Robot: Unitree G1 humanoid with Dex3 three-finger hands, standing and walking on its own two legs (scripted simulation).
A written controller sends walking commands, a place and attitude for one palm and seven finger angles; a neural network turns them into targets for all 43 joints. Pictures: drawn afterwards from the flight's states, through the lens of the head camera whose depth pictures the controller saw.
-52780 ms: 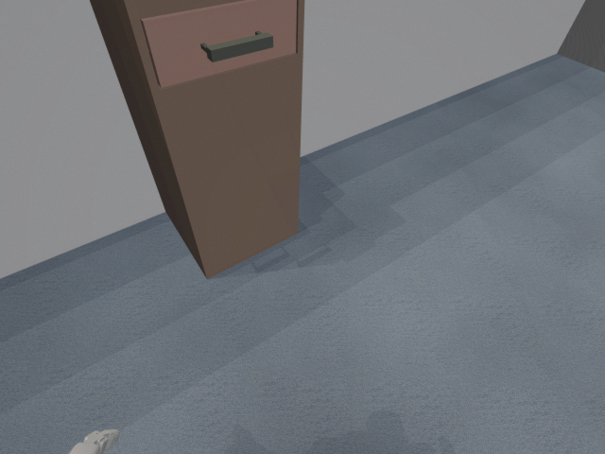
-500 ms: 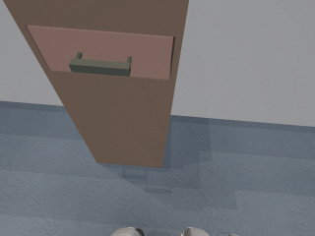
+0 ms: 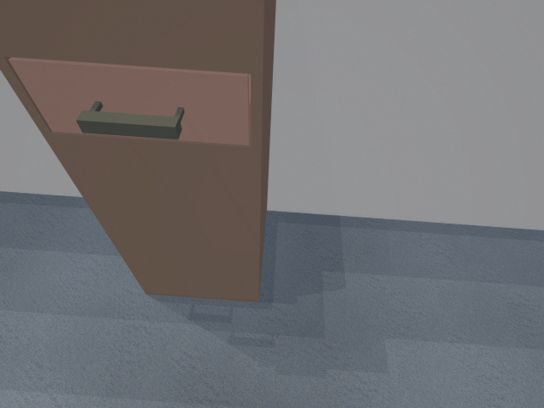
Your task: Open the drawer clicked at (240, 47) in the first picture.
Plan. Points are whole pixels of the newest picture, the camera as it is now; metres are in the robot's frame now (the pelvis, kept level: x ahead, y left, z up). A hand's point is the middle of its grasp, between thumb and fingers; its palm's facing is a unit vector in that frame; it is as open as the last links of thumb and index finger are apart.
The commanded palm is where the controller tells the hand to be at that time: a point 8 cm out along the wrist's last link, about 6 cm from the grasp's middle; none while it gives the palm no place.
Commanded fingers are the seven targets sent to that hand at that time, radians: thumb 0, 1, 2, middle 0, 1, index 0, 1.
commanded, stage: come to a stop and stand still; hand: left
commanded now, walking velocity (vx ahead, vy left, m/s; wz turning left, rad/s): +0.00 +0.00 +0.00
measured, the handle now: (134, 117) +0.54 +0.27 +0.11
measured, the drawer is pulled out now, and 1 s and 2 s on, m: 0.00 0.00 0.00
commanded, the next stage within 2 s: look again from close up in 0.22 s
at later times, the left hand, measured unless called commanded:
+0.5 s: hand out of the picture +0.01 +0.18 -0.17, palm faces +0.02 -0.97 -0.23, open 7.4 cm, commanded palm none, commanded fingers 0.00 0.90 0.90 -0.20 -0.30 -0.20 -0.30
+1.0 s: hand out of the picture +0.05 +0.23 -0.15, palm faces -0.05 -0.95 -0.31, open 7.4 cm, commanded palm +0.08 +0.27 -0.05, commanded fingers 0.00 0.83 0.87 -0.20 -0.34 -0.20 -0.34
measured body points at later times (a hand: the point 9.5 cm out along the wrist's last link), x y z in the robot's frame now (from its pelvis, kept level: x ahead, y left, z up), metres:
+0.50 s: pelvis +0.00 -0.01 +0.00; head +0.00 -0.01 +0.45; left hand +0.01 +0.24 -0.15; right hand +0.02 -0.26 -0.15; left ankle -0.01 +0.12 -0.73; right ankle -0.01 -0.11 -0.73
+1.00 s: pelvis -0.02 +0.02 +0.01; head -0.02 +0.02 +0.46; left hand +0.05 +0.28 -0.13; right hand +0.04 -0.24 -0.13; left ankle -0.01 +0.12 -0.73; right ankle -0.01 -0.11 -0.73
